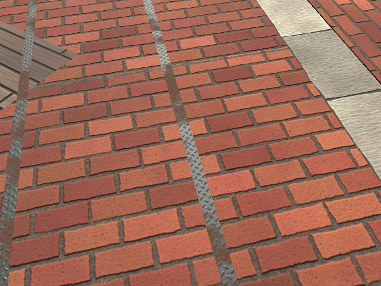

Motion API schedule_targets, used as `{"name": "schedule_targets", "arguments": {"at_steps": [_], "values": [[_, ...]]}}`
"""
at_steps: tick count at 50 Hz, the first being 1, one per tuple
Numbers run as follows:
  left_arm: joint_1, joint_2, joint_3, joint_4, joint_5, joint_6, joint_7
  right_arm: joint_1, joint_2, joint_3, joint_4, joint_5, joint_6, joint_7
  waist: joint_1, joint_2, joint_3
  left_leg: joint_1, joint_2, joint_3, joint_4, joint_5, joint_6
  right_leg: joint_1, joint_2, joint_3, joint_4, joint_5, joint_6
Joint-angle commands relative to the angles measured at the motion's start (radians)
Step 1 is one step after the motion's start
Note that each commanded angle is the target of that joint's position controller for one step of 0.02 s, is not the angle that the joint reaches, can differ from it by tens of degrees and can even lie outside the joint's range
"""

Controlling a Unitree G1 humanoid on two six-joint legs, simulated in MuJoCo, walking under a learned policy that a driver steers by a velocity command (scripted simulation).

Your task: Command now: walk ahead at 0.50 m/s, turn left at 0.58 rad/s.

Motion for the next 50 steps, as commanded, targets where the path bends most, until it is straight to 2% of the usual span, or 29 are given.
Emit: {"name": "schedule_targets", "arguments": {"at_steps": [1,3,5,7,10,14,16,17,18,19,20,21,22,23,24,26,31,35,38,39,40,41,42,43,44,45,46,49,50], "values": [[0.086,0.113,0.038,-0.021,0.008,-0.002,0.008,-0.067,-0.097,-0.031,-0.112,-0.003,-0.011,0.006,0.059,-0.142,-0.007,-0.331,0.13,-0.019,0.06,0.117,-0.016,0.299,-0.281,0.324,-0.301,-0.034,-0.141],[0.064,0.103,0.038,-0.004,0.005,-0.008,0.009,-0.072,-0.067,-0.03,-0.116,-0.001,0.004,0.007,0.044,-0.155,0.017,-0.298,0.126,0.015,0.012,0.118,-0.035,0.253,-0.261,0.202,-0.316,0.22,-0.154],[0.054,0.133,0.05,0.017,0.001,-0.008,0.012,-0.099,-0.044,-0.025,-0.133,-0.014,0.015,0.005,0.032,-0.139,0.018,-0.309,0.122,0.036,-0.078,0.128,-0.059,0.258,-0.271,0.111,-0.301,0.495,-0.172],[0.039,0.16,0.061,0.032,-0.003,0.007,0.021,-0.124,-0.024,-0.017,-0.141,-0.018,0.019,0.01,0.033,-0.133,-0.007,-0.29,0.126,0.063,-0.2,0.21,-0.069,0.278,-0.269,0.034,-0.292,0.58,-0.174],[0.022,0.179,0.066,0.051,-0.013,0.031,0.035,-0.185,-0.015,-0.012,-0.15,-0.018,0.017,0.033,0.053,-0.13,-0.026,-0.187,0.112,0.111,-0.393,0.379,-0.056,0.27,-0.247,-0.069,-0.281,0.572,-0.153],[0.042,0.206,0.076,0.083,-0.041,0.045,0.037,-0.245,-0.042,-0.026,-0.186,-0.021,0.018,0.059,0.061,-0.126,-0.039,-0.098,0.084,0.131,-0.537,0.341,-0.004,0.318,-0.275,-0.086,-0.198,0.585,-0.134],[0.031,0.215,0.077,0.094,-0.058,0.048,0.032,-0.182,-0.062,-0.039,-0.178,-0.029,0.012,0.055,0.009,-0.109,-0.075,0.027,0.037,0.146,-0.647,0.33,0.044,0.321,-0.265,-0.08,-0.073,0.678,-0.119],[0.044,0.19,0.066,0.106,-0.054,0.047,0.027,-0.1,-0.093,-0.055,-0.152,-0.032,0.007,0.044,-0.034,-0.066,-0.121,0.179,0.01,0.153,-0.743,0.465,0.076,0.285,-0.219,-0.107,0.06,0.636,-0.087],[0.088,0.14,0.043,0.098,-0.018,0.039,0.02,-0.029,-0.166,-0.067,-0.146,-0.048,0.007,0.023,-0.047,0.049,-0.212,0.422,0.165,-0.006,-0.711,0.934,0.135,0.124,-0.156,-0.134,0.267,0.336,-0.029],[0.204,0.035,-0.006,0.102,0.022,0.036,-0.003,-0.071,-0.16,-0.033,-0.168,-0.083,0.004,0.004,0.035,0.235,-0.363,0.687,0.476,-0.331,-0.629,1.382,0.349,-0.134,-0.05,-0.047,0.571,-0.547,0.047],[0.207,0.121,0.011,0.153,-0.017,0.053,-0.012,-0.045,-0.074,-0.014,-0.154,-0.069,0.007,0.011,-0.025,0.123,-0.482,0.607,0.484,-0.339,-0.678,1.14,0.385,-0.087,-0.069,0.12,0.623,-0.56,0.061],[0.11,0.166,0.026,0.128,-0.049,0.069,-0.012,-0.095,-0.055,-0.006,-0.142,-0.053,0.004,0.02,-0.025,0.074,-0.343,0.518,0.41,-0.231,-0.72,0.979,0.333,-0.135,-0.094,0.11,0.614,-0.53,0.067],[0.06,0.148,0.023,0.12,-0.045,0.083,-0.001,-0.156,-0.043,-0.001,-0.123,-0.043,0.001,0.023,-0.003,0.042,-0.24,0.422,0.361,-0.172,-0.759,0.82,0.277,-0.162,-0.113,0.096,0.55,-0.491,0.071],[0.049,0.148,0.026,0.13,-0.031,0.102,0.016,-0.205,-0.036,0.003,-0.117,-0.044,0.0,0.022,0.015,0.034,-0.176,0.317,0.338,-0.133,-0.797,0.703,0.244,-0.131,-0.124,0.096,0.499,-0.442,0.086],[0.083,0.146,0.028,0.142,-0.024,0.121,0.026,-0.25,-0.053,-0.002,-0.108,-0.052,0.001,0.019,0.05,0.057,-0.141,0.191,0.312,-0.077,-0.838,0.644,0.228,-0.037,-0.119,0.081,0.462,-0.376,0.104],[0.133,0.136,0.032,0.159,-0.022,0.14,0.041,-0.292,-0.086,-0.018,-0.101,-0.063,0.003,0.005,0.072,0.095,-0.118,0.102,0.295,-0.009,-0.876,0.567,0.23,0.033,-0.092,0.032,0.435,-0.304,0.119],[0.052,0.118,0.036,0.117,-0.022,0.155,0.05,-0.281,-0.091,-0.03,-0.059,-0.05,0.019,-0.033,0.032,0.082,-0.089,0.126,0.342,0.022,-0.922,0.335,0.245,-0.025,-0.113,0.013,0.413,-0.243,0.091],[0.036,0.111,0.038,0.097,-0.021,0.154,0.033,-0.288,-0.097,-0.038,-0.034,-0.042,0.034,-0.041,0.031,0.086,-0.089,0.166,0.362,0.057,-0.904,0.329,0.228,0.008,-0.107,-0.02,0.308,-0.231,0.058],[0.12,0.113,0.047,0.118,-0.017,0.153,0.011,-0.316,-0.111,-0.045,-0.019,-0.011,0.048,-0.041,0.087,0.082,-0.1,0.158,0.343,0.119,-0.811,0.341,0.162,0.138,-0.067,-0.073,0.074,-0.102,0.002],[0.147,0.133,0.056,0.128,-0.008,0.153,0.007,-0.29,-0.089,-0.044,-0.002,0.001,0.052,-0.041,0.092,0.036,-0.077,0.118,0.3,0.168,-0.718,0.268,0.099,0.184,-0.053,-0.045,-0.043,-0.03,-0.036],[0.149,0.218,0.077,0.113,-0.004,0.15,0.017,-0.235,-0.043,-0.037,0.008,-0.016,0.057,-0.036,0.058,-0.192,-0.039,-0.031,0.191,0.276,-0.471,0.097,-0.006,0.241,-0.209,0.217,-0.194,0.156,-0.111],[0.127,0.322,0.094,0.078,0.008,0.142,0.022,-0.329,-0.039,-0.034,-0.053,-0.038,0.051,-0.043,0.072,-0.378,0.025,-0.276,0.02,0.245,-0.281,-0.221,-0.076,0.225,-0.412,0.55,-0.265,0.304,-0.294],[0.127,0.29,0.086,0.067,0.04,0.117,0.018,-0.396,-0.063,-0.043,-0.065,-0.044,0.048,-0.045,0.106,-0.273,-0.014,-0.278,0.027,0.095,-0.09,-0.245,-0.066,0.193,-0.405,0.544,-0.279,0.283,-0.341],[0.074,0.263,0.079,0.061,0.035,0.097,0.019,-0.362,-0.075,-0.05,-0.053,-0.029,0.049,-0.043,0.062,-0.231,-0.021,-0.285,0.048,0.055,-0.043,-0.148,-0.05,0.201,-0.349,0.443,-0.263,0.255,-0.289],[0.015,0.239,0.078,0.049,0.009,0.09,0.023,-0.318,-0.085,-0.058,-0.021,-0.029,0.051,-0.046,0.03,-0.169,-0.023,-0.289,0.061,0.047,-0.046,-0.061,-0.049,0.216,-0.292,0.371,-0.241,0.222,-0.227],[-0.016,0.207,0.068,0.041,-0.013,0.089,0.028,-0.304,-0.1,-0.064,-0.006,-0.038,0.052,-0.052,0.023,-0.156,-0.034,-0.296,0.067,0.043,-0.054,-0.008,-0.055,0.235,-0.273,0.345,-0.227,0.249,-0.197],[-0.015,0.184,0.058,0.038,-0.019,0.091,0.034,-0.297,-0.094,-0.065,0.001,-0.042,0.05,-0.052,0.018,-0.151,-0.055,-0.264,0.058,0.048,-0.033,0.031,-0.065,0.235,-0.252,0.319,-0.215,0.321,-0.191],[0.034,0.18,0.059,0.036,-0.018,0.097,0.044,-0.294,-0.064,-0.056,0.001,-0.026,0.04,-0.049,0.03,-0.141,-0.097,-0.256,0.04,0.043,-0.099,0.086,-0.087,0.314,-0.229,0.305,-0.192,0.396,-0.199],[0.061,0.183,0.062,0.042,-0.026,0.099,0.048,-0.299,-0.057,-0.052,-0.001,-0.024,0.036,-0.046,0.041,-0.14,-0.109,-0.261,0.043,0.042,-0.175,0.109,-0.091,0.343,-0.219,0.316,-0.207,0.261,-0.198]]}}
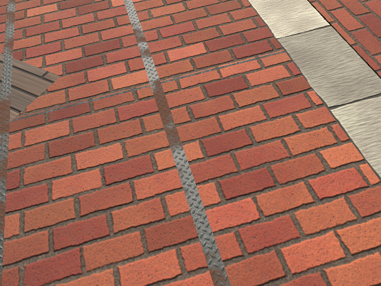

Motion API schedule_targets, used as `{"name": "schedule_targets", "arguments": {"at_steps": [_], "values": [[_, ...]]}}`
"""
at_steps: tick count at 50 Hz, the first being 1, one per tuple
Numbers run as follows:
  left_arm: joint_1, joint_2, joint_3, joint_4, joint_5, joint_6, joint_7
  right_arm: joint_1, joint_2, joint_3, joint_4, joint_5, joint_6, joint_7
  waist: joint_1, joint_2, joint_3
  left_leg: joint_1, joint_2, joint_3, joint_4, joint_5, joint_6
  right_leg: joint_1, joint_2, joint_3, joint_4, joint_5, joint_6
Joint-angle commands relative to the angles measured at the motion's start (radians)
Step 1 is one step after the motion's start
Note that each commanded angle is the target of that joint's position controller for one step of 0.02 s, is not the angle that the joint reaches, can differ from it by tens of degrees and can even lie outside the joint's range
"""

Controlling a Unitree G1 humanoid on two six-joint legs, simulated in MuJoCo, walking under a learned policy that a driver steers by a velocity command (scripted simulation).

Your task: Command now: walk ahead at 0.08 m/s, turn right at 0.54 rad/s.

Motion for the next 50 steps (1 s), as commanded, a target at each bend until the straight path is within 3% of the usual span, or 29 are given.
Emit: {"name": "schedule_targets", "arguments": {"at_steps": [1,3,8,10,12,13,14,15,16,17,18,20,22,25,28,31,33,34,35,36,37,38,39,40,41,43,45,47,50], "values": [[0.012,0.163,0.045,-0.065,-0.017,-0.011,0.017,-0.055,-0.048,-0.005,-0.069,0.008,-0.026,0.007,0.008,-0.144,-0.134,-0.102,0.017,-0.039,-0.141,0.065,-0.016,0.238,-0.209,0.28,-0.152,0.099,-0.154],[0.021,0.178,0.049,-0.064,-0.017,-0.01,0.02,-0.098,-0.055,-0.003,-0.08,0.014,-0.042,0.023,0.029,-0.189,-0.084,-0.085,0.016,-0.041,-0.272,0.08,-0.018,0.206,-0.208,0.345,-0.213,-0.19,-0.162],[0.011,0.201,0.056,-0.075,-0.013,-0.017,0.007,-0.101,-0.064,0.001,-0.078,0.024,-0.101,0.058,0.038,-0.194,-0.056,0.078,-0.008,-0.03,-0.485,0.035,0.006,0.111,-0.188,0.404,-0.208,-0.257,-0.178],[-0.005,0.194,0.053,-0.084,-0.015,-0.015,0.001,-0.059,-0.074,-0.002,-0.065,0.033,-0.12,0.065,0.013,-0.191,-0.059,0.187,-0.017,-0.021,-0.558,0.058,0.025,0.056,-0.17,0.435,-0.192,-0.274,-0.17],[-0.04,0.165,0.043,-0.098,-0.017,-0.012,0.0,0.028,-0.077,-0.008,-0.033,0.036,-0.135,0.064,-0.047,-0.163,-0.061,0.367,-0.01,-0.003,-0.696,0.159,0.052,-0.038,-0.116,0.426,-0.129,-0.303,-0.131],[-0.054,0.124,0.031,-0.109,-0.014,-0.016,-0.001,0.112,-0.106,-0.019,-0.011,0.031,-0.139,0.057,-0.085,-0.126,-0.089,0.528,0.062,-0.05,-0.708,0.159,0.078,-0.151,-0.075,0.386,-0.029,-0.33,-0.091],[-0.044,0.036,0.006,-0.116,-0.006,-0.02,-0.006,0.243,-0.155,-0.028,0.012,0.013,-0.137,0.047,-0.116,0.033,-0.161,0.703,0.254,-0.252,-0.752,0.004,0.138,-0.292,0.022,0.235,0.276,-0.392,-0.028],[-0.06,0.057,0.011,-0.179,-0.028,-0.033,-0.004,0.285,-0.235,-0.041,0.028,-0.017,-0.136,0.055,-0.097,0.202,-0.093,0.705,0.423,-0.613,-0.871,-0.281,0.268,-0.544,0.089,0.126,0.458,-0.422,-0.006],[-0.06,0.135,0.026,-0.175,-0.031,-0.041,-0.006,0.221,-0.189,-0.031,0.011,-0.007,-0.14,0.057,-0.076,0.162,-0.013,0.647,0.446,-0.619,-0.887,-0.378,0.299,-0.617,-0.018,0.129,0.584,-0.344,0.009],[-0.052,0.166,0.038,-0.156,-0.026,-0.041,-0.012,0.174,-0.12,-0.013,-0.005,0.009,-0.138,0.051,-0.071,0.146,0.031,0.628,0.386,-0.506,-0.89,-0.327,0.266,-0.64,-0.039,0.116,0.627,-0.26,0.023],[-0.035,0.157,0.041,-0.137,-0.019,-0.039,-0.015,0.153,-0.094,-0.002,-0.015,0.011,-0.136,0.047,-0.063,0.124,0.024,0.619,0.339,-0.406,-0.89,-0.23,0.231,-0.626,-0.055,0.098,0.651,-0.196,0.033],[-0.068,0.123,0.035,-0.152,-0.019,-0.047,-0.029,0.153,-0.079,0.008,-0.01,0.002,-0.132,0.039,-0.07,0.102,0.036,0.579,0.296,-0.251,-0.908,0.0,0.204,-0.615,-0.09,0.081,0.664,-0.072,0.048],[-0.087,0.084,0.024,-0.172,-0.022,-0.051,-0.038,0.18,-0.084,0.01,0.002,-0.006,-0.136,0.037,-0.08,0.089,0.022,0.557,0.27,-0.133,-0.918,0.159,0.208,-0.603,-0.097,0.047,0.66,0.012,0.068],[-0.131,0.06,0.012,-0.211,-0.022,-0.049,-0.047,0.196,-0.102,0.01,0.009,-0.005,-0.132,0.037,-0.091,0.072,0.026,0.534,0.254,-0.011,-0.926,0.309,0.215,-0.574,-0.107,0.008,0.54,0.112,0.089],[-0.209,0.029,-0.003,-0.247,-0.02,-0.053,-0.067,0.217,-0.128,0.009,0.013,0.004,-0.126,0.038,-0.114,0.064,0.051,0.505,0.246,0.084,-0.929,0.36,0.203,-0.485,-0.104,-0.053,0.348,0.206,0.077],[-0.25,0.032,-0.004,-0.273,-0.024,-0.051,-0.088,0.253,-0.159,0.002,0.027,0.021,-0.116,0.041,-0.112,0.054,0.072,0.557,0.283,0.127,-0.911,0.443,0.19,-0.428,-0.089,-0.097,0.232,0.177,0.034],[-0.226,0.065,0.012,-0.28,-0.021,-0.048,-0.094,0.255,-0.186,-0.005,0.027,0.026,-0.105,0.04,-0.073,0.073,0.032,0.607,0.296,0.172,-0.81,0.773,0.171,-0.328,-0.037,-0.142,0.192,0.104,-0.011],[-0.167,0.095,0.029,-0.27,-0.017,-0.043,-0.093,0.258,-0.205,-0.011,0.025,0.028,-0.098,0.037,-0.031,0.092,-0.02,0.625,0.295,0.196,-0.698,0.976,0.16,-0.231,0.005,-0.168,0.188,0.056,-0.038],[-0.03,0.138,0.054,-0.238,-0.02,-0.037,-0.089,0.255,-0.213,-0.012,0.022,0.03,-0.09,0.033,0.052,0.086,-0.101,0.59,0.282,0.221,-0.515,1.086,0.143,-0.042,0.048,-0.182,0.149,0.071,-0.074],[0.139,0.192,0.087,-0.195,-0.024,-0.026,-0.071,0.264,-0.192,-0.002,0.012,0.026,-0.093,0.029,0.139,0.048,-0.185,0.431,0.251,0.235,-0.275,0.999,0.11,0.238,0.059,-0.139,0.12,0.104,-0.113],[0.202,0.307,0.108,-0.18,-0.029,-0.021,-0.05,0.348,-0.06,0.041,-0.041,-0.023,-0.107,0.04,0.079,-0.229,-0.302,0.006,0.132,0.22,0.124,0.177,0.055,0.643,-0.209,0.305,0.117,0.044,-0.246],[0.211,0.292,0.094,-0.215,-0.028,-0.037,-0.054,0.326,-0.061,0.058,-0.067,-0.014,-0.145,0.054,0.079,-0.247,-0.516,-0.154,-0.005,-0.012,0.336,-0.238,0.046,0.746,-0.37,0.806,-0.096,-0.181,-0.381],[0.191,0.217,0.07,-0.202,-0.011,-0.051,-0.063,0.185,-0.153,0.028,-0.096,0.033,-0.164,0.062,0.122,-0.141,-0.395,-0.249,0.05,-0.078,0.365,-0.143,0.065,0.665,-0.335,0.697,-0.157,-0.192,-0.303],[0.142,0.197,0.062,-0.191,-0.011,-0.061,-0.063,0.137,-0.138,0.037,-0.122,0.043,-0.175,0.062,0.087,-0.114,-0.246,-0.264,0.086,-0.056,0.299,-0.057,0.08,0.503,-0.299,0.566,-0.168,-0.128,-0.27],[0.068,0.173,0.052,-0.198,-0.01,-0.065,-0.061,0.14,-0.125,0.04,-0.113,0.023,-0.177,0.053,0.034,-0.035,-0.161,-0.213,0.125,-0.053,0.215,0.004,0.077,0.337,-0.255,0.456,-0.173,-0.018,-0.244],[-0.021,0.143,0.04,-0.221,0.009,-0.069,-0.056,0.186,-0.131,0.032,-0.098,0.004,-0.154,0.051,-0.04,-0.075,-0.107,-0.083,0.162,-0.06,0.125,0.068,0.064,0.134,-0.193,0.342,-0.214,0.12,-0.231],[-0.031,0.14,0.039,-0.207,0.002,-0.078,-0.048,0.203,-0.109,0.035,-0.09,-0.01,-0.134,0.051,-0.058,-0.077,-0.09,-0.052,0.157,-0.038,0.064,0.096,0.031,0.046,-0.176,0.288,-0.24,0.207,-0.243],[-0.008,0.153,0.042,-0.186,-0.003,-0.08,-0.036,0.145,-0.089,0.041,-0.11,-0.021,-0.123,0.047,-0.048,-0.069,-0.055,-0.071,0.144,-0.025,-0.038,0.177,-0.001,-0.009,-0.153,0.238,-0.253,0.233,-0.241],[0.033,0.163,0.045,-0.158,-0.008,-0.073,-0.022,0.01,-0.059,0.054,-0.145,-0.018,-0.129,0.052,0.0,-0.083,-0.025,-0.05,0.104,-0.021,-0.292,0.382,-0.015,-0.032,-0.105,0.192,-0.239,0.17,-0.196]]}}
Over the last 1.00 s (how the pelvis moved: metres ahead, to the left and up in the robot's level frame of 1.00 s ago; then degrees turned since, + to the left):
0.19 -0.02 0.02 -6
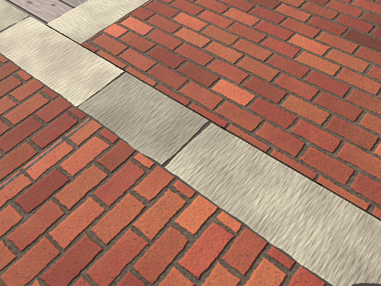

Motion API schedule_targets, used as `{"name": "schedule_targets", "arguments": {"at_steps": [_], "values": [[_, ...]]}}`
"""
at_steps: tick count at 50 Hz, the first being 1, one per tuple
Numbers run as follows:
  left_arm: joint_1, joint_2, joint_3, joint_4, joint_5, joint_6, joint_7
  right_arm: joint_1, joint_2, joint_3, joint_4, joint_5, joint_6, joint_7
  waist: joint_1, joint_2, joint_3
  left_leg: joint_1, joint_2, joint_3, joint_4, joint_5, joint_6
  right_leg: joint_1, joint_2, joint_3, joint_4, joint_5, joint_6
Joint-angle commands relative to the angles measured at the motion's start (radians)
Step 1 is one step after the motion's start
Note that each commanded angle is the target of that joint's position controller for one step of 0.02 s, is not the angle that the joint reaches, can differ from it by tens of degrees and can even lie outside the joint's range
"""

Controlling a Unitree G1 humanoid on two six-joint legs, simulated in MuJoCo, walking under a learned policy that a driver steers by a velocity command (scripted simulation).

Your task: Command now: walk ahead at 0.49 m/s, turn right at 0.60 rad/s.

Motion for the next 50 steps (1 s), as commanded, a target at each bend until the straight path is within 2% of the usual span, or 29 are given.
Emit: {"name": "schedule_targets", "arguments": {"at_steps": [1,3,6,8,9,10,11,12,13,14,15,16,17,19,22,28,32,34,35,36,37,38,39,40,41,42,44,46,50], "values": [[-0.031,0.173,0.05,-0.058,-0.008,-0.014,0.018,-0.067,-0.041,-0.005,-0.067,0.001,-0.011,0.005,-0.004,-0.096,-0.025,0.121,-0.056,0.031,-0.219,0.194,-0.017,-0.101,-0.191,0.161,-0.132,0.099,-0.141],[0.007,0.189,0.057,-0.036,-0.015,-0.011,0.021,-0.13,-0.041,-0.003,-0.085,0.012,-0.019,0.015,0.022,-0.101,-0.02,0.176,-0.087,0.033,-0.307,0.24,-0.015,-0.099,-0.2,0.186,-0.121,0.052,-0.127],[0.037,0.175,0.055,-0.014,-0.022,-0.002,0.024,-0.147,-0.08,-0.018,-0.097,0.023,-0.029,0.027,0.019,-0.12,-0.026,0.196,-0.097,-0.005,-0.393,0.192,0.007,-0.005,-0.237,0.273,-0.038,0.013,-0.113],[0.032,0.173,0.057,-0.009,-0.018,0.006,0.027,-0.112,-0.102,-0.031,-0.093,0.026,-0.035,0.029,-0.005,-0.152,-0.034,0.24,-0.102,-0.007,-0.41,0.085,0.034,0.043,-0.257,0.328,0.025,0.043,-0.097],[0.023,0.165,0.056,-0.01,-0.016,0.011,0.026,-0.059,-0.109,-0.039,-0.082,0.027,-0.039,0.027,-0.034,-0.166,-0.048,0.312,-0.109,0.011,-0.435,0.05,0.055,0.045,-0.246,0.338,0.066,0.07,-0.082],[0.021,0.131,0.044,-0.014,-0.013,0.012,0.024,0.036,-0.133,-0.055,-0.062,0.02,-0.043,0.02,-0.082,-0.157,-0.103,0.462,-0.096,0.017,-0.463,0.044,0.086,0.023,-0.197,0.31,0.171,0.118,-0.051],[0.031,0.066,0.02,-0.03,0.0,0.011,0.02,0.179,-0.183,-0.069,-0.054,0.002,-0.047,0.011,-0.139,-0.062,-0.246,0.716,0.061,-0.129,-0.446,-0.013,0.15,-0.081,-0.134,0.234,0.441,0.013,-0.012],[0.166,0.011,0.002,-0.057,-0.029,0.003,0.02,0.267,-0.26,-0.089,-0.02,-0.01,-0.033,0.014,-0.083,0.276,-0.377,1.037,0.284,-0.603,-0.551,-0.269,0.312,-0.438,0.007,0.097,0.782,-0.4,0.063],[0.16,0.115,0.018,-0.036,-0.04,0.002,0.025,0.257,-0.17,-0.072,-0.029,0.016,-0.027,0.022,-0.102,0.213,-0.326,1.017,0.305,-0.723,-0.615,-0.492,0.305,-0.572,-0.07,0.117,0.927,-0.397,0.08],[0.053,0.175,0.035,-0.043,-0.034,0.008,0.026,0.215,-0.11,-0.055,-0.039,0.019,-0.02,0.016,-0.128,0.121,-0.2,0.906,0.265,-0.564,-0.628,-0.467,0.261,-0.606,-0.106,0.099,0.965,-0.302,0.088],[-0.006,0.173,0.037,-0.054,-0.022,0.013,0.028,0.166,-0.09,-0.047,-0.045,0.01,-0.013,0.013,-0.116,0.055,-0.13,0.791,0.224,-0.425,-0.633,-0.327,0.234,-0.578,-0.14,0.064,0.95,-0.229,0.094],[-0.047,0.16,0.039,-0.067,-0.011,0.013,0.025,0.139,-0.067,-0.04,-0.037,0.006,-0.009,0.01,-0.103,0.045,-0.072,0.7,0.183,-0.324,-0.653,-0.204,0.229,-0.56,-0.167,0.062,0.905,-0.18,0.097],[-0.045,0.141,0.04,-0.072,-0.016,0.016,0.019,0.128,-0.055,-0.035,-0.031,-0.001,-0.01,0.006,-0.081,0.073,-0.055,0.641,0.155,-0.245,-0.676,-0.131,0.218,-0.515,-0.193,0.058,0.875,-0.148,0.095],[-0.037,0.101,0.034,-0.071,-0.024,0.026,0.012,0.127,-0.048,-0.036,-0.015,0.006,-0.018,0.003,-0.069,0.091,-0.044,0.599,0.133,-0.144,-0.718,-0.056,0.226,-0.486,-0.209,0.031,0.834,-0.127,0.097],[-0.089,0.068,0.024,-0.095,-0.015,0.035,0.009,0.141,-0.083,-0.049,0.015,0.012,-0.024,0.002,-0.068,0.053,-0.017,0.6,0.152,-0.048,-0.755,0.066,0.251,-0.537,-0.224,0.022,0.737,-0.07,0.11],[-0.243,0.038,0.007,-0.123,-0.015,0.016,-0.025,0.162,-0.127,-0.057,0.054,0.017,-0.006,-0.005,-0.117,0.026,0.018,0.644,0.123,0.159,-0.762,0.189,0.215,-0.488,-0.21,-0.06,0.418,0.191,0.098],[-0.327,0.046,0.008,-0.161,-0.02,0.014,-0.05,0.206,-0.164,-0.067,0.083,0.037,0.016,-0.005,-0.127,0.026,0.045,0.742,0.158,0.219,-0.723,0.307,0.192,-0.459,-0.184,-0.116,0.295,0.138,0.055],[-0.293,0.081,0.026,-0.165,-0.014,0.02,-0.054,0.202,-0.196,-0.077,0.083,0.046,0.029,-0.011,-0.084,0.057,0.002,0.787,0.163,0.258,-0.606,0.632,0.173,-0.362,-0.126,-0.166,0.273,0.036,0.013],[-0.223,0.112,0.043,-0.152,-0.011,0.024,-0.052,0.198,-0.211,-0.082,0.081,0.05,0.037,-0.015,-0.037,0.07,-0.047,0.792,0.158,0.276,-0.486,0.787,0.163,-0.263,-0.087,-0.19,0.266,-0.009,-0.013],[-0.078,0.153,0.069,-0.115,-0.014,0.028,-0.045,0.184,-0.209,-0.08,0.076,0.055,0.044,-0.02,0.049,0.054,-0.124,0.732,0.135,0.302,-0.298,0.823,0.14,-0.061,-0.046,-0.201,0.208,0.034,-0.05],[0.102,0.215,0.103,-0.069,-0.018,0.039,-0.027,0.191,-0.176,-0.066,0.063,0.041,0.04,-0.024,0.132,-0.005,-0.211,0.516,0.099,0.303,-0.022,0.613,0.102,0.247,-0.079,-0.097,0.184,0.059,-0.095],[0.082,0.331,0.115,-0.068,-0.029,0.036,-0.012,0.276,-0.016,-0.016,0.005,-0.011,0.022,-0.011,0.008,-0.296,-0.271,0.059,-0.084,0.264,0.34,-0.378,0.04,0.575,-0.349,0.427,0.141,-0.028,-0.251],[0.111,0.282,0.097,-0.108,-0.02,0.015,-0.019,0.212,-0.078,-0.016,-0.02,0.019,-0.018,0.002,0.064,-0.229,-0.456,-0.071,-0.149,0.014,0.502,-0.494,0.039,0.651,-0.456,0.788,-0.029,-0.223,-0.353],[0.081,0.216,0.078,-0.091,-0.011,-0.002,-0.023,0.101,-0.14,-0.033,-0.051,0.058,-0.038,0.011,0.087,-0.15,-0.315,-0.157,-0.092,-0.016,0.485,-0.385,0.056,0.567,-0.422,0.645,-0.063,-0.177,-0.288],[0.031,0.189,0.069,-0.086,-0.014,-0.01,-0.023,0.08,-0.128,-0.026,-0.058,0.056,-0.051,0.009,0.046,-0.095,-0.208,-0.131,-0.051,-0.008,0.393,-0.294,0.068,0.419,-0.378,0.514,-0.065,-0.09,-0.25],[-0.04,0.162,0.059,-0.093,-0.012,-0.012,-0.021,0.081,-0.123,-0.027,-0.044,0.03,-0.053,0.002,-0.001,-0.041,-0.147,-0.066,-0.019,-0.007,0.306,-0.246,0.061,0.278,-0.335,0.42,-0.069,0.023,-0.219],[-0.104,0.136,0.046,-0.108,0.006,-0.014,-0.014,0.112,-0.131,-0.036,-0.034,0.01,-0.034,0.004,-0.057,-0.069,-0.11,0.047,0.003,-0.01,0.222,-0.194,0.042,0.12,-0.292,0.335,-0.107,0.177,-0.211],[-0.1,0.145,0.048,-0.09,-0.001,-0.019,-0.004,0.113,-0.101,-0.029,-0.032,0.001,-0.015,0.005,-0.069,-0.062,-0.09,0.077,-0.003,0.015,0.142,-0.171,0.009,0.031,-0.276,0.277,-0.124,0.271,-0.219],[-0.053,0.176,0.057,-0.052,-0.009,-0.011,0.02,-0.038,-0.043,-0.005,-0.072,-0.001,-0.007,0.008,-0.02,-0.082,-0.038,0.123,-0.051,0.039,-0.157,0.086,-0.023,-0.076,-0.196,0.175,-0.123,0.207,-0.164]]}}
Over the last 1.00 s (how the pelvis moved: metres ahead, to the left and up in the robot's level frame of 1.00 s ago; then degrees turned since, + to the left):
0.35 -0.15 0.00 -36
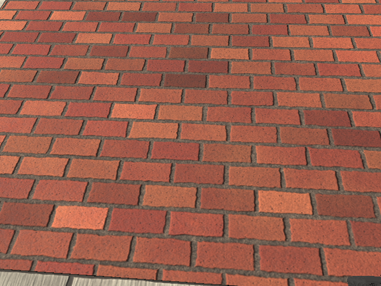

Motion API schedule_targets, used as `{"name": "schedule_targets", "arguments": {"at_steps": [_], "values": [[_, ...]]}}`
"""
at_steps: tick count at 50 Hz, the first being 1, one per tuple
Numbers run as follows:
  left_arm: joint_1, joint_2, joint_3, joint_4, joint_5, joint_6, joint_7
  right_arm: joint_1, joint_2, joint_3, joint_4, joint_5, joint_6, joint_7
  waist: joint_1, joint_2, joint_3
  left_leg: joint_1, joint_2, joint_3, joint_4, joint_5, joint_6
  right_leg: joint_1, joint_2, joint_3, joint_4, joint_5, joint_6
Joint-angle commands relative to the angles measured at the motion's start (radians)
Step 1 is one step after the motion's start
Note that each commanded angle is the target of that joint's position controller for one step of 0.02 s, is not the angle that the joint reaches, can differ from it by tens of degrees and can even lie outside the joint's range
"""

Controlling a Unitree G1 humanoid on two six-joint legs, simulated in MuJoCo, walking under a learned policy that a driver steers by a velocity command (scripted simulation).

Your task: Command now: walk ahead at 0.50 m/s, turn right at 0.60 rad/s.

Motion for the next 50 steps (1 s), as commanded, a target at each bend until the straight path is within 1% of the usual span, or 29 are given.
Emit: {"name": "schedule_targets", "arguments": {"at_steps": [1,3,6,8,9,10,11,12,13,14,15,16,18,22,26,29,31,33,35,36,37,38,39,40,41,42,44,47,50], "values": [[-0.039,0.179,0.05,-0.062,-0.006,-0.012,0.02,-0.064,-0.039,-0.004,-0.065,0.0,-0.006,0.005,-0.008,-0.09,-0.041,0.12,-0.056,0.038,-0.215,0.21,-0.019,-0.099,-0.186,0.161,-0.118,0.167,-0.145],[0.002,0.188,0.054,-0.041,-0.01,-0.008,0.021,-0.122,-0.044,-0.005,-0.081,0.013,-0.012,0.013,0.019,-0.097,-0.039,0.176,-0.086,0.035,-0.298,0.278,-0.015,-0.104,-0.194,0.19,-0.109,0.099,-0.126],[0.032,0.173,0.051,-0.019,-0.018,-0.003,0.023,-0.137,-0.083,-0.021,-0.093,0.023,-0.02,0.02,0.015,-0.119,-0.042,0.19,-0.092,-0.008,-0.377,0.229,0.01,-0.014,-0.229,0.28,-0.027,0.033,-0.108],[0.024,0.17,0.053,-0.015,-0.015,0.004,0.025,-0.099,-0.103,-0.035,-0.088,0.025,-0.027,0.021,-0.012,-0.15,-0.047,0.236,-0.094,-0.008,-0.393,0.129,0.04,0.028,-0.246,0.333,0.037,0.049,-0.092],[0.013,0.156,0.049,-0.016,-0.013,0.008,0.024,-0.035,-0.11,-0.044,-0.072,0.025,-0.031,0.018,-0.047,-0.158,-0.063,0.318,-0.099,0.01,-0.425,0.111,0.062,0.023,-0.229,0.334,0.085,0.07,-0.075],[0.014,0.117,0.035,-0.021,-0.009,0.007,0.022,0.06,-0.136,-0.059,-0.056,0.015,-0.035,0.011,-0.094,-0.143,-0.128,0.48,-0.064,-0.004,-0.439,0.103,0.097,-0.011,-0.179,0.298,0.211,0.099,-0.042],[0.037,0.051,0.011,-0.036,0.009,0.006,0.019,0.206,-0.19,-0.073,-0.047,0.001,-0.037,0.003,-0.142,-0.014,-0.275,0.735,0.112,-0.176,-0.427,0.05,0.158,-0.13,-0.11,0.209,0.501,-0.071,-0.001],[0.161,0.025,0.001,-0.064,-0.029,-0.002,0.019,0.273,-0.25,-0.089,-0.011,-0.007,-0.022,0.011,-0.082,0.332,-0.375,0.99,0.311,-0.663,-0.56,-0.243,0.308,-0.468,-0.001,0.096,0.804,-0.435,0.058],[0.14,0.133,0.019,-0.035,-0.036,0.001,0.024,0.242,-0.152,-0.069,-0.031,0.015,-0.018,0.017,-0.102,0.2,-0.289,0.94,0.31,-0.709,-0.608,-0.452,0.287,-0.577,-0.083,0.119,0.928,-0.384,0.077],[0.033,0.179,0.033,-0.047,-0.027,0.007,0.024,0.204,-0.102,-0.056,-0.037,0.019,-0.011,0.011,-0.126,0.11,-0.173,0.829,0.272,-0.546,-0.617,-0.404,0.248,-0.602,-0.114,0.089,0.953,-0.291,0.085],[-0.016,0.165,0.032,-0.052,-0.014,0.01,0.026,0.166,-0.086,-0.048,-0.037,0.008,-0.006,0.01,-0.112,0.038,-0.114,0.716,0.225,-0.427,-0.628,-0.265,0.231,-0.563,-0.143,0.062,0.932,-0.222,0.09],[-0.05,0.144,0.031,-0.062,-0.005,0.007,0.024,0.149,-0.068,-0.042,-0.023,0.003,-0.004,0.01,-0.099,0.031,-0.064,0.634,0.187,-0.341,-0.647,-0.152,0.236,-0.545,-0.165,0.063,0.885,-0.178,0.091],[-0.037,0.1,0.024,-0.059,-0.014,0.008,0.015,0.144,-0.048,-0.036,-0.005,0.0,-0.012,0.009,-0.07,0.078,-0.049,0.554,0.139,-0.225,-0.691,-0.042,0.239,-0.473,-0.191,0.048,0.818,-0.144,0.088],[-0.109,0.05,0.004,-0.077,0.001,0.007,0.009,0.173,-0.088,-0.048,0.039,0.019,-0.021,0.01,-0.069,0.048,-0.029,0.555,0.15,-0.12,-0.745,0.12,0.285,-0.504,-0.204,0.018,0.625,-0.077,0.1],[-0.225,0.028,-0.015,-0.093,0.002,-0.016,-0.014,0.195,-0.122,-0.053,0.068,0.032,-0.006,0.006,-0.104,0.038,-0.016,0.551,0.113,0.003,-0.758,0.2,0.261,-0.435,-0.205,-0.049,0.372,0.12,0.102],[-0.312,0.035,-0.018,-0.114,-0.007,-0.023,-0.027,0.258,-0.145,-0.056,0.102,0.041,0.007,0.006,-0.132,0.044,-0.002,0.577,0.129,0.025,-0.748,0.205,0.248,-0.381,-0.182,-0.081,0.262,0.16,0.095],[-0.342,0.052,-0.013,-0.129,-0.01,-0.025,-0.033,0.28,-0.156,-0.058,0.121,0.048,0.018,0.005,-0.126,0.055,0.008,0.628,0.16,0.019,-0.727,0.238,0.235,-0.369,-0.171,-0.083,0.214,0.118,0.072],[-0.305,0.08,0.0,-0.123,-0.005,-0.027,-0.036,0.273,-0.173,-0.062,0.131,0.053,0.031,0.0,-0.081,0.065,-0.016,0.662,0.17,0.035,-0.653,0.394,0.214,-0.276,-0.143,-0.106,0.164,0.071,0.039],[-0.063,0.153,0.043,-0.046,0.004,-0.023,-0.024,0.268,-0.145,-0.047,0.132,0.049,0.037,-0.008,0.046,0.038,-0.17,0.567,0.093,0.121,-0.349,0.571,0.159,0.099,-0.112,-0.128,0.121,0.1,-0.014],[0.119,0.237,0.065,-0.016,0.012,-0.014,-0.008,0.27,-0.081,-0.019,0.099,0.012,0.031,-0.01,0.107,-0.113,-0.319,0.343,0.034,0.16,-0.011,0.239,0.114,0.397,-0.33,0.129,0.151,0.125,-0.084],[0.118,0.29,0.067,-0.01,0.011,-0.013,-0.012,0.368,0.009,0.008,0.079,0.02,0.012,-0.003,0.028,-0.336,-0.42,0.015,-0.13,0.084,0.273,-0.393,0.073,0.593,-0.506,0.585,0.007,-0.118,-0.229],[0.092,0.19,0.043,-0.017,0.001,-0.019,-0.015,0.286,-0.106,-0.019,0.087,0.043,-0.003,0.002,0.066,-0.206,-0.336,-0.097,-0.076,-0.011,0.367,-0.392,0.083,0.526,-0.48,0.578,-0.051,-0.224,-0.199],[0.03,0.16,0.029,-0.018,-0.001,-0.025,-0.016,0.207,-0.132,-0.029,0.058,0.06,-0.012,0.006,0.05,-0.18,-0.206,-0.141,-0.034,0.007,0.357,-0.294,0.097,0.409,-0.446,0.437,-0.068,-0.164,-0.166],[-0.025,0.14,0.021,-0.02,0.003,-0.029,-0.02,0.172,-0.118,-0.027,0.056,0.047,-0.016,0.001,0.019,-0.112,-0.145,-0.108,0.003,0.025,0.312,-0.206,0.092,0.29,-0.396,0.347,-0.086,-0.051,-0.152],[-0.068,0.119,0.016,-0.022,0.007,-0.03,-0.024,0.163,-0.11,-0.03,0.054,0.027,-0.015,-0.001,-0.011,-0.102,-0.099,-0.07,0.023,0.025,0.254,-0.149,0.081,0.195,-0.359,0.285,-0.113,0.043,-0.148],[-0.09,0.107,0.012,-0.025,0.017,-0.033,-0.024,0.18,-0.097,-0.03,0.055,0.021,-0.009,0.001,-0.043,-0.121,-0.094,-0.012,0.038,0.016,0.227,-0.111,0.072,0.132,-0.337,0.254,-0.139,0.103,-0.148],[-0.097,0.107,0.016,-0.016,0.009,-0.042,-0.02,0.192,-0.067,-0.025,0.058,0.016,0.003,0.002,-0.068,-0.109,-0.088,0.03,0.034,0.024,0.166,-0.084,0.047,0.07,-0.319,0.209,-0.179,0.172,-0.167],[-0.063,0.138,0.028,0.014,0.002,-0.045,-0.004,0.083,-0.048,-0.019,0.02,0.005,0.012,-0.001,-0.053,-0.084,-0.034,-0.006,0.02,0.027,-0.013,0.036,0.013,0.028,-0.298,0.154,-0.213,0.204,-0.172],[-0.013,0.16,0.037,0.042,-0.003,-0.037,0.011,-0.038,-0.027,-0.009,-0.011,0.009,0.002,0.008,-0.014,-0.086,-0.014,0.049,-0.021,0.03,-0.229,0.213,0.005,0.004,-0.259,0.107,-0.204,0.175,-0.134]]}}
Over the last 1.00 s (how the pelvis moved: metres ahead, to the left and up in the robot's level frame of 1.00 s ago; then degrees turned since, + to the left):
0.52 -0.11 0.00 -36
